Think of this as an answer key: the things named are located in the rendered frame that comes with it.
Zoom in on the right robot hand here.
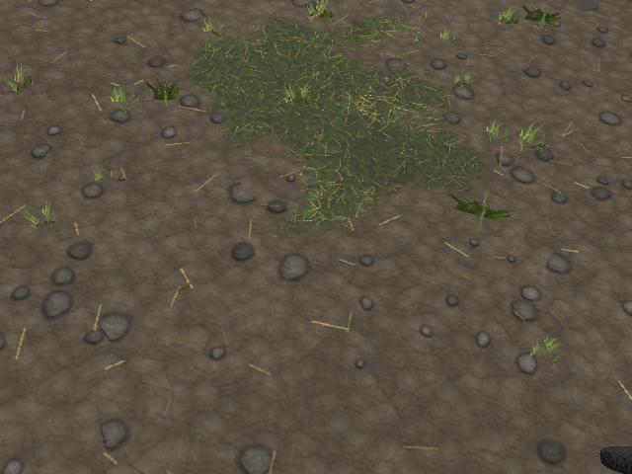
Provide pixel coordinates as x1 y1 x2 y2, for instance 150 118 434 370
600 446 632 474

